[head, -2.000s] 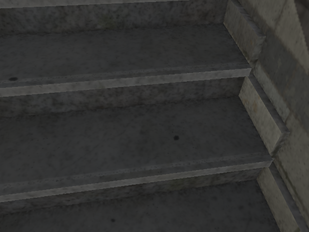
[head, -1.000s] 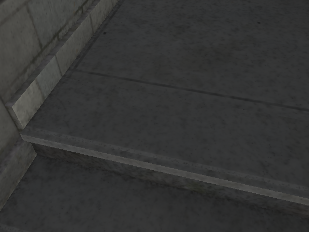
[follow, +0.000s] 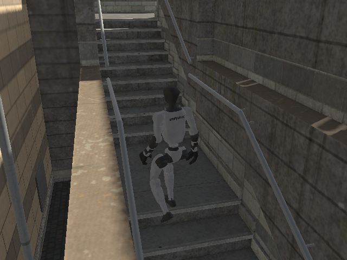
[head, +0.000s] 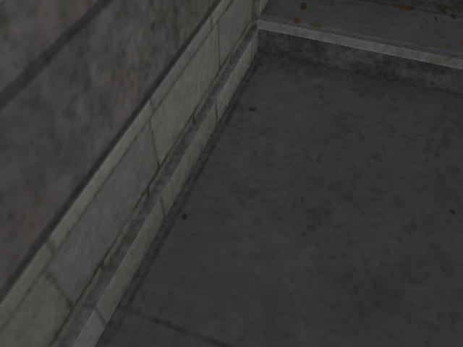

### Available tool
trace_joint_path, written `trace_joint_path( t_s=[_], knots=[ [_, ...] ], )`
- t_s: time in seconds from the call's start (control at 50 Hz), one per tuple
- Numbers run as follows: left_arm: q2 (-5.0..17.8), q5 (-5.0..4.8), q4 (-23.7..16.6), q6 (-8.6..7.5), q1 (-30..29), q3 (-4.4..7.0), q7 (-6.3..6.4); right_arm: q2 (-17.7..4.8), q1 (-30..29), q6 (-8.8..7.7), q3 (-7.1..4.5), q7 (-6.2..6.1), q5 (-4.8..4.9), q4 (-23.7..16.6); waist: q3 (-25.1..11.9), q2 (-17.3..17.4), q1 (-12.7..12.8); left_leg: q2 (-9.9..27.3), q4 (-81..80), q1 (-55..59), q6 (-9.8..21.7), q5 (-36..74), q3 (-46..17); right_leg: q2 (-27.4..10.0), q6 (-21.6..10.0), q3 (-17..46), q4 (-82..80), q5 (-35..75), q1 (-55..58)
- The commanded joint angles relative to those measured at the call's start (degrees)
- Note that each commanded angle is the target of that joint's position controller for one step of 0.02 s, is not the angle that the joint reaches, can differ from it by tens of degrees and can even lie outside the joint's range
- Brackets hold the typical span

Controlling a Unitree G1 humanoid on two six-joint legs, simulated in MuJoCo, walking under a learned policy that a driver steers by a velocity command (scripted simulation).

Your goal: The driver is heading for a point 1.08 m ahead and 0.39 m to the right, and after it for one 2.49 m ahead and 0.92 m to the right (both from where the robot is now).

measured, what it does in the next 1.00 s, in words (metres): climbs: left foot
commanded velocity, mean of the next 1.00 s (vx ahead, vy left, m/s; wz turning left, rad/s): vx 0.03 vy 0.00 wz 0.00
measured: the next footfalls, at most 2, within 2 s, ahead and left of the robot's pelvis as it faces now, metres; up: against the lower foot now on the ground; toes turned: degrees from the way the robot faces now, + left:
left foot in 0.42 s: +0.20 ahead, +0.11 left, +0.00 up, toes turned +1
right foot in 1.60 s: +0.36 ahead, -0.17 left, +0.00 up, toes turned -4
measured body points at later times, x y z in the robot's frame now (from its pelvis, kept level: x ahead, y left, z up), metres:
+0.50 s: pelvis +0.12 -0.02 +0.10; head +0.10 -0.02 +0.55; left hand +0.17 +0.20 -0.04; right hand +0.20 -0.24 -0.03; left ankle +0.16 +0.11 -0.64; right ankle +0.11 -0.05 -0.64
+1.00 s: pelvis +0.16 -0.02 +0.10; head +0.14 -0.02 +0.55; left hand +0.20 +0.20 -0.05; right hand +0.16 -0.24 -0.05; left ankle +0.17 +0.11 -0.64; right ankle +0.11 -0.05 -0.64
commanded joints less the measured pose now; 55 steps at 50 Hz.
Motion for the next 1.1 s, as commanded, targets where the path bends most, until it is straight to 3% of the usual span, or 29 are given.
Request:
trace_joint_path(
  t_s=[0.02, 0.04, 0.08, 0.1, 0.12, 0.18, 0.2, 0.24, 0.26, 0.32, 0.34, 0.4, 0.42, 0.44, 0.46, 0.48, 0.5, 0.52, 0.56, 0.64, 0.76, 0.82, 0.9, 0.92, 0.96, 0.98, 1.02, 1.04, 1.1],
  knots=[
    [1.8, 1.0, 1.0, -1.77, 1.4, 1.62, 0.31, 2.1, 4.5, 2.28, 0.33, -2.88, -2.17, -7.3, -2.5, -0.3, -3.4, -0.1, 18.5, -16.0, 2.1, -2.0, -3.9, -13.8, -4.0, 33.8, -37.8, -2.0, 9.3],
    [1.7, 1.09, 2.2, -2.78, 2.0, 1.67, 0.25, 2.9, 5.0, 2.31, 0.86, -3.62, -2.43, -7.6, -2.3, 0.6, -3.8, -1.5, 22.8, -17.8, 2.7, -1.8, -4.0, -13.6, -3.9, 31.3, -38.9, 3.9, 8.9],
    [3.5, 1.21, 5.6, -5.01, 6.9, 2.13, 0.5, 3.1, 5.0, 2.68, 1.12, -4.22, -1.5, -9.1, -2.0, -1.4, -5.3, -1.4, 20.3, -21.3, 2.0, -0.7, -3.6, -11.8, -3.1, 24.2, -39.4, 17.7, 12.5],
    [3.4, 0.28, 6.1, -5.62, 6.9, 2.25, 0.47, 3.1, 5.2, 2.48, 1.33, -4.33, -2.01, -9.2, -2.5, -1.0, -6.0, -1.1, 15.8, -21.0, 1.8, 1.1, -5.3, -11.1, -1.6, 21.3, -39.4, 23.1, 13.8],
    [4.4, 0.3, 6.3, -6.13, 7.8, 2.44, 0.5, 2.0, 4.0, 2.56, 1.07, -4.29, -1.88, -9.3, -3.4, -0.4, -5.4, -1.4, 12.3, -20.0, 1.1, 3.0, -4.9, -10.2, -0.9, 18.9, -40.2, 24.6, 14.9],
    [6.8, -0.75, 4.2, -5.88, 7.3, 2.72, 1.85, -0.4, 1.3, 3.85, 0.68, -3.33, -1.25, -8.7, -5.9, -1.4, -3.4, 1.0, -8.2, -15.0, -2.1, 6.1, 0.2, -8.3, -0.3, 14.1, -46.0, 29.3, 22.3],
    [6.1, -0.54, 3.6, -5.58, 8.3, 2.37, 1.9, -0.3, 1.5, 4.43, 0.85, -2.7, -0.28, -6.7, -7.5, -2.4, -2.0, 1.5, -17.7, -12.2, -2.5, 4.2, 3.1, -7.4, 1.2, 11.6, -47.5, 30.4, 25.6],
    [4.9, -0.58, 2.9, -5.58, 11.9, 1.81, 1.92, 0.6, -3.3, 4.88, 1.17, -2.18, 0.62, -6.3, -8.0, -5.3, 1.8, 3.0, -27.9, -9.1, -3.0, 4.1, 4.1, -10.1, 2.4, 14.3, -50.1, 31.1, 30.8],
    [5.8, 0.25, 2.8, -5.35, 13.4, 2.18, 1.85, 1.1, -4.4, 5.14, 1.35, -1.94, 0.66, -6.0, -7.3, -7.2, 3.0, 3.5, -32.0, -7.4, -2.7, 4.4, 4.4, -10.9, 2.7, 14.8, -51.3, 28.6, 32.1],
    [7.5, -0.25, 2.4, -4.25, 14.3, 2.79, 1.55, 1.1, -7.5, 4.68, 1.09, -1.5, 0.57, -5.7, -4.2, -7.2, 4.6, 3.4, -41.4, -3.7, -2.5, 4.1, 5.0, -11.9, 3.2, 16.3, -53.9, 19.1, 33.0],
    [6.7, -0.23, 2.1, -4.07, 14.5, 2.63, 1.65, 0.4, -7.3, 4.42, 0.87, -1.56, 0.46, -5.0, -4.1, -7.1, 5.1, 3.5, -43.0, -2.0, -2.4, 3.2, 4.9, -11.9, 3.0, 16.8, -54.6, 16.5, 33.4],
    [4.4, 0.12, 2.6, -4.23, 14.0, 1.87, 1.61, 0.2, -3.9, 3.54, 0.66, -1.85, 0.19, -3.5, -1.7, -2.7, 2.9, 4.2, -52.3, 6.0, -2.1, 1.1, 4.0, -11.5, 1.7, 18.1, -54.4, 10.6, 30.8],
    [4.4, 0.08, 3.0, -4.44, 13.7, 1.72, 1.31, 0.6, -2.1, 2.88, 0.83, -1.92, -0.23, -2.9, -2.0, -0.5, 1.6, 5.1, -56.9, 11.9, -1.9, 5.7, 4.0, -10.4, 2.0, 17.3, -53.5, 11.5, 28.6],
    [4.0, 0.27, 3.8, -4.63, 14.2, 1.41, 0.58, -0.7, -1.8, 2.41, 0.68, -1.94, -0.48, -3.1, -2.8, 0.7, 1.1, 8.0, -58.8, 16.7, -1.2, 6.0, 1.7, -8.7, 1.9, 16.8, -53.1, 10.9, 26.6],
    [3.6, -0.39, 4.3, -5.19, 17.2, 1.5, -0.09, -3.2, -2.5, 2.19, 0.28, -2.26, -0.31, -3.8, -2.9, 3.2, 3.4, 10.5, -57.9, 20.5, -0.8, 8.1, -0.6, -6.4, 2.9, 16.2, -53.7, 14.1, 24.8],
    [3.7, -1.67, 5.8, -5.22, 17.1, 1.28, -0.67, -1.7, -3.9, 2.32, 0.15, -1.4, 0.26, -3.0, -2.7, 6.3, 2.9, 8.4, -57.6, 16.1, -0.8, 5.2, 0.2, -5.2, 3.4, 15.1, -55.4, 17.7, 28.8],
    [5.4, -1.22, 6.4, -4.96, 15.4, 1.61, -0.79, -0.3, -1.8, 2.32, 0.32, -0.93, 0.59, -2.1, -1.9, 4.5, 1.4, 7.1, -59.0, 12.5, -1.5, 4.0, 1.8, -4.9, 3.1, 14.3, -54.9, 16.7, 33.5],
    [5.4, -0.97, 6.4, -4.7, 14.4, 1.76, -0.86, -0.3, -1.1, 2.22, 0.38, -0.91, 0.35, -1.5, -1.4, 4.1, 1.3, 6.8, -59.8, 11.1, -1.9, 4.1, 2.7, -4.8, 2.7, 14.0, -54.5, 16.6, 35.6],
    [4.8, -0.61, 6.7, -4.0, 13.9, 1.74, -0.3, -1.1, -0.8, 2.14, 0.35, -2.34, 0.55, -0.4, 0.0, 2.4, 1.8, 6.6, -59.4, 9.2, -2.5, 4.3, 3.7, -5.5, 2.8, 14.5, -54.4, 17.7, 36.8],
    [5.2, -1.13, 8.5, -3.93, 15.0, 1.63, -0.05, -1.5, -1.6, 1.7, 0.79, -3.08, 0.89, -0.4, -1.3, -0.4, 2.2, 7.1, -57.3, 8.7, -2.6, 4.3, 4.3, -6.0, 4.7, 13.6, -52.2, 30.1, 40.1],
    [6.3, -0.89, 9.9, -3.63, 14.7, 1.25, 0.72, -1.0, -0.3, 2.25, 1.46, -3.19, 0.82, 1.7, -2.5, -0.3, 2.4, 7.5, -56.3, 10.2, -2.7, 4.7, 4.9, -6.1, 5.2, 13.1, -51.1, 36.4, 41.5],
    [5.7, -0.69, 10.0, -3.53, 13.4, 0.42, 1.04, -1.1, 0.0, 2.37, 1.78, -2.8, 1.17, 3.2, -1.8, -0.2, 2.7, 7.3, -56.0, 8.7, -2.8, 2.5, 5.2, -6.3, 5.1, 14.0, -51.5, 36.1, 43.2],
    [6.0, -0.93, 11.4, -3.45, 14.5, -0.03, 1.21, -0.6, 0.7, 2.65, 2.17, -2.66, 1.03, 4.8, -0.9, 0.1, 2.7, 7.4, -55.9, 9.4, -2.9, 2.6, 5.4, -6.4, 5.2, 14.1, -51.7, 37.6, 42.7],
    [6.4, -1.42, 11.6, -3.56, 14.3, 0.0, 1.39, -1.2, 0.0, 2.75, 2.27, -2.66, 1.06, 4.8, -0.1, -0.4, 2.6, 7.7, -55.7, 9.5, -2.8, 3.0, 5.3, -6.1, 5.4, 14.1, -51.9, 38.0, 41.9],
    [6.9, -1.04, 12.0, -3.33, 15.2, 0.08, 1.26, -1.6, 0.5, 2.9, 2.05, -2.42, 0.92, 6.0, -1.1, 0.4, 3.5, 6.4, -54.3, 9.1, -2.2, -2.1, 6.1, -5.5, 4.4, 14.7, -52.5, 26.7, 42.5],
    [7.5, -1.48, 12.5, -3.37, 16.6, 0.4, 1.29, -2.2, -0.8, 3.18, 1.87, -2.32, 0.67, 5.5, -0.2, -0.2, 4.1, 5.5, -51.7, 8.1, -2.1, -6.3, 7.3, -5.3, 3.0, 15.7, -53.4, 15.6, 41.3],
    [9.3, -1.19, 12.5, -2.96, 17.9, 1.21, 1.02, -2.6, -4.0, 3.38, 2.0, -1.69, 0.38, 4.0, 4.8, -2.1, 5.2, 4.0, -46.7, 2.5, -1.7, -10.8, 9.3, -8.8, -0.8, 21.4, -57.8, -7.1, 37.6],
    [10.4, -0.91, 12.4, -2.9, 18.2, 1.72, 0.92, -2.4, -4.8, 3.21, 2.23, -1.34, -0.09, 3.3, 7.2, -3.0, 5.4, 4.1, -45.7, 0.3, -1.1, -11.5, 9.7, -10.5, -2.7, 23.9, -59.3, -12.7, 36.4],
    [10.3, -1.71, 12.6, -3.86, 19.4, 1.85, 0.01, -2.6, -8.2, 2.13, 2.48, -0.68, -0.63, 1.4, 10.8, -2.6, 5.6, 5.1, -43.9, -2.9, 0.3, -10.6, 9.6, -14.6, -6.8, 27.6, -61.1, -6.7, 36.2]
  ],
)
Velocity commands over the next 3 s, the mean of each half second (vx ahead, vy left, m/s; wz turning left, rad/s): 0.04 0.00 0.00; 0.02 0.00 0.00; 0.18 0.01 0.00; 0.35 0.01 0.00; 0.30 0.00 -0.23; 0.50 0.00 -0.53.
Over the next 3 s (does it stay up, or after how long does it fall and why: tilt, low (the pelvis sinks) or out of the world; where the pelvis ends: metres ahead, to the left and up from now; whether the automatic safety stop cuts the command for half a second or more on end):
stays up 0.71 -0.28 0.09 its command is cut before an obstacle after 0.9 s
